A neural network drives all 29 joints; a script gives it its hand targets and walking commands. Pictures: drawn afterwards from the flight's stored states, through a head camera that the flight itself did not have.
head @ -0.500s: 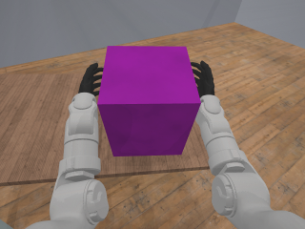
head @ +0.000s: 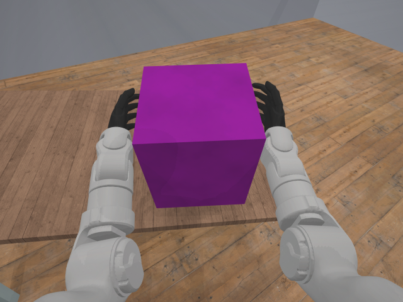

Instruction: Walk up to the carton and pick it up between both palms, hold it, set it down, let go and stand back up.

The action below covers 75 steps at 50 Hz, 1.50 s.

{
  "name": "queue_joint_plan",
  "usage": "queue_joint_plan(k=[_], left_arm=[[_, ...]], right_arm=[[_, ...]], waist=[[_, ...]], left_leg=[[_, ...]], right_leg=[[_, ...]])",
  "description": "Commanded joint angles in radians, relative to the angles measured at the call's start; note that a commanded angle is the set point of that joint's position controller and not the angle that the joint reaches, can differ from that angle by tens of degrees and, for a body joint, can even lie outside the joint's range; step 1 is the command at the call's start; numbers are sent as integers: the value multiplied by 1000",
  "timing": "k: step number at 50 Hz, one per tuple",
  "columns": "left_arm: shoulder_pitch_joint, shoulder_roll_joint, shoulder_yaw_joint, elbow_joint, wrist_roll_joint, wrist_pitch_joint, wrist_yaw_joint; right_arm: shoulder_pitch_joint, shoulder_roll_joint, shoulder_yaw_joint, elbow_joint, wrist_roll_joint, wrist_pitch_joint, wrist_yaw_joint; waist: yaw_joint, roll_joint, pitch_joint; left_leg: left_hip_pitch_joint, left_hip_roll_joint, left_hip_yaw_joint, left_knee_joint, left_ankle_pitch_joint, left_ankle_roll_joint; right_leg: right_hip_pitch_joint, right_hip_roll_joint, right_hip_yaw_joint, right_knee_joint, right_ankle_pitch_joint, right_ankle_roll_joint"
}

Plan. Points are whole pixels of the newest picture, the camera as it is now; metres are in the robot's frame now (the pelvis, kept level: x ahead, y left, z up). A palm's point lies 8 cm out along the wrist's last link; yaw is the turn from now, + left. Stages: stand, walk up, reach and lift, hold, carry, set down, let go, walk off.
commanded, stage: set down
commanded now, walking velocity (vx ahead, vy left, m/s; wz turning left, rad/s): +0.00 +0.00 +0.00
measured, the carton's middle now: (198, 140) +0.42 -0.01 +0.10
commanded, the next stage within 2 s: none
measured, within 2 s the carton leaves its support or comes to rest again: neither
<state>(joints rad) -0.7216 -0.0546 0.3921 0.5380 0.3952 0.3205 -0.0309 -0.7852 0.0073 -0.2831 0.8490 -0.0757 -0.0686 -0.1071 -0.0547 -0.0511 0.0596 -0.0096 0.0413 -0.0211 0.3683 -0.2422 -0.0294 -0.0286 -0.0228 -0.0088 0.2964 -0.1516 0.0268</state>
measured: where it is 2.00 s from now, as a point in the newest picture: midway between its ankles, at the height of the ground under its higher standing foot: outside the picture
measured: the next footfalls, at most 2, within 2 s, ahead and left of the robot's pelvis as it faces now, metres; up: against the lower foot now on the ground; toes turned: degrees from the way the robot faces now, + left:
none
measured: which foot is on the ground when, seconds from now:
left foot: down 0.00-1.00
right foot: down 0.00-1.00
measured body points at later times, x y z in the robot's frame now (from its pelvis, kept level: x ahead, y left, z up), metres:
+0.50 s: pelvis +0.01 +0.00 +0.00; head +0.00 +0.03 +0.45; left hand +0.42 +0.14 +0.13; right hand +0.42 -0.16 +0.16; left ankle -0.02 +0.13 -0.75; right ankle +0.01 -0.14 -0.75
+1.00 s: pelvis +0.02 +0.00 +0.00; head +0.04 +0.03 +0.45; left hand +0.44 +0.14 +0.09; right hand +0.44 -0.16 +0.13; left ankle -0.02 +0.13 -0.75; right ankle +0.01 -0.14 -0.75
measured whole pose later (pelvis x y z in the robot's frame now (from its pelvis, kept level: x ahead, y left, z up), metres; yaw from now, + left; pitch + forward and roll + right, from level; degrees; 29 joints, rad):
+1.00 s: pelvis +0.02 +0.00 +0.00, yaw +0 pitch -1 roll -1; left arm -0.75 -0.05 0.43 0.76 0.40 0.17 0.01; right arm -0.81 0.03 -0.45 0.93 -0.26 -0.13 -0.05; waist -0.03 -0.04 0.05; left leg -0.09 0.04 -0.02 0.37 -0.26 -0.03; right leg -0.11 -0.02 -0.01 0.30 -0.17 0.03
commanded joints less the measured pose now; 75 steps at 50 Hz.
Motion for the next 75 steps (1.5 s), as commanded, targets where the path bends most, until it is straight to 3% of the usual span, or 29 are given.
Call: queue_joint_plan(k=[1, 7, 9, 11, 15, 19, 20, 21, 22, 25, 26, 29, 30, 33, 37, 41, 47, 50, 51, 53, 55, 56, 61, 64, 65, 66, 68, 72, 75], left_arm=[[-625, -477, -321, -3, -82, -98, -98], [-598, -497, -322, 26, -86, -124, -77], [-603, -478, -283, 58, -77, -115, -81], [-601, -484, -311, 31, -81, -119, -79], [-586, -469, -269, 88, -70, -121, -84], [-669, -498, -300, 52, -92, -154, -65], [-637, -494, -287, 85, -91, -151, -70], [-658, -504, -295, 84, -87, -157, -70], [-642, -484, -264, 112, -84, -159, -68], [-614, -446, -178, 189, -41, -147, -82], [-650, -449, -187, 165, -48, -151, -86], [-707, -463, -204, 113, -68, -189, -69], [-707, -476, -211, 124, -67, -196, -68], [-760, -503, -232, 108, -79, -230, -46], [-665, -438, -114, 239, -16, -222, -65], [-678, -444, -110, 213, -13, -230, -66], [-715, -487, -185, 165, -49, -278, -41], [-712, -489, -186, 193, -45, -282, -42], [-701, -486, -165, 215, -44, -289, -44], [-688, -472, -144, 245, -30, -284, -48], [-678, -478, -156, 221, -34, -291, -44], [-705, -489, -184, 219, -53, -294, -40], [-705, -509, -182, 221, -56, -328, -36], [-717, -480, -151, 283, -44, -339, -30], [-696, -475, -146, 289, -36, -341, -29], [-701, -472, -143, 280, -29, -342, -26], [-677, -449, -115, 322, -14, -334, -31], [-690, -454, -122, 329, -41, -336, -35], [-770, -479, -156, 272, -59, -377, -26]], right_arm=[[-616, 461, 271, -111, -42, -91, 157], [-607, 467, 286, -98, -41, -100, 162], [-613, 459, 270, -74, -50, -87, 164], [-592, 459, 266, -62, -34, -96, 163], [-577, 464, 230, -47, -63, -81, 167], [-620, 476, 222, -61, -73, -106, 176], [-620, 465, 212, -56, -78, -101, 177], [-614, 484, 208, -49, -81, -104, 178], [-626, 470, 203, -53, -86, -103, 176], [-610, 473, 139, 1, -131, -79, 181], [-603, 481, 125, -4, -134, -82, 181], [-629, 522, 147, -24, -148, -95, 194], [-637, 515, 129, -23, -155, -107, 193], [-648, 530, 115, 18, -161, -120, 206], [-598, 527, 75, 59, -197, -91, 202], [-590, 544, 71, 45, -215, -90, 207], [-583, 570, 76, 53, -229, -129, 210], [-532, 558, 32, 102, -251, -125, 206], [-574, 580, 49, 65, -258, -129, 205], [-557, 564, 14, 90, -272, -116, 208], [-555, 573, 28, 73, -275, -132, 207], [-568, 558, 21, 68, -268, -139, 209], [-577, 597, 41, 50, -282, -157, 210], [-557, 575, 0, 109, -300, -154, 212], [-551, 578, -1, 78, -305, -156, 216], [-518, 570, -25, 127, -315, -148, 218], [-481, 570, -50, 179, -324, -128, 217], [-549, 561, -40, 87, -327, -136, 222], [-532, 585, -60, 107, -343, -145, 224]], waist=[[26, 89, -392], [48, 97, -436], [62, 92, -384], [42, 115, -405], [40, 76, -367], [41, 128, -459], [52, 102, -437], [26, 121, -458], [54, 95, -439], [71, 68, -295], [52, 62, -321], [74, 72, -426], [49, 79, -443], [55, 125, -521], [79, 44, -387], [90, 65, -425], [67, 105, -592], [37, 114, -545], [73, 83, -551], [61, 89, -522], [79, 95, -568], [53, 109, -581], [78, 94, -651], [69, 103, -610], [95, 111, -625], [74, 104, -606], [80, 102, -522], [95, 83, -568], [57, 109, -652]], left_leg=[[-25, -77, 125, -77, 363, -43], [43, -62, 113, -39, 513, -62], [12, -62, 115, -65, 439, -45], [38, -62, 117, -49, 513, -63], [-18, -62, 115, -65, 407, -48], [36, -58, 112, -33, 510, -73], [28, -52, 112, -44, 494, -63], [20, -58, 118, -34, 479, -70], [-15, -56, 119, -48, 448, -59], [-99, -65, 134, -103, 286, -26], [-116, -66, 141, -105, 267, -26], [-90, -66, 140, -85, 346, -35], [-79, -62, 136, -75, 361, -44], [-23, -59, 131, -46, 473, -62], [-158, -67, 150, -98, 295, -17], [-156, -64, 151, -96, 315, -19], [-50, -48, 141, -21, 541, -53], [-86, -48, 144, -31, 494, -54], [-105, -49, 148, -32, 492, -39], [-140, -44, 150, -45, 444, -38], [-107, -46, 152, -33, 523, -35], [-79, -43, 144, -10, 563, -51], [-131, -41, 151, -8, 586, -49], [-136, -36, 148, -21, 536, -43], [-131, -29, 150, -11, 567, -39], [-114, -28, 149, -16, 573, -39], [-114, -27, 148, -16, 561, -37], [-172, -34, 160, -34, 517, -32], [-140, -34, 147, -7, 574, -45]], right_leg=[[216, 67, -129, -23, 190, 5], [172, 83, -133, -25, 239, -2], [174, 75, -124, -31, 212, 4], [160, 81, -126, -28, 240, -5], [166, 76, -123, -28, 221, 5], [139, 83, -134, -21, 224, -3], [134, 83, -129, -28, 222, -2], [142, 75, -133, -22, 231, -5], [144, 79, -124, -23, 220, -1], [154, 59, -118, -36, 140, 4], [170, 55, -117, -23, 152, 9], [178, 64, -118, 0, 205, 12], [145, 66, -123, 1, 198, 9], [117, 72, -131, 7, 240, 0], [180, 50, -101, 2, 243, 16], [203, 47, -106, 19, 264, 23], [117, 64, -119, 37, 365, 13], [119, 56, -120, 34, 355, 14], [127, 55, -112, 44, 361, 18], [138, 53, -114, 38, 324, 13], [122, 59, -114, 40, 367, 17], [80, 62, -118, 42, 358, 12], [129, 62, -108, 72, 453, 18], [90, 54, -103, 51, 379, 11], [87, 52, -104, 59, 391, 9], [55, 59, -114, 48, 357, 11], [28, 54, -106, 38, 332, 11], [70, 48, -102, 60, 378, 15], [40, 54, -109, 63, 391, 18]])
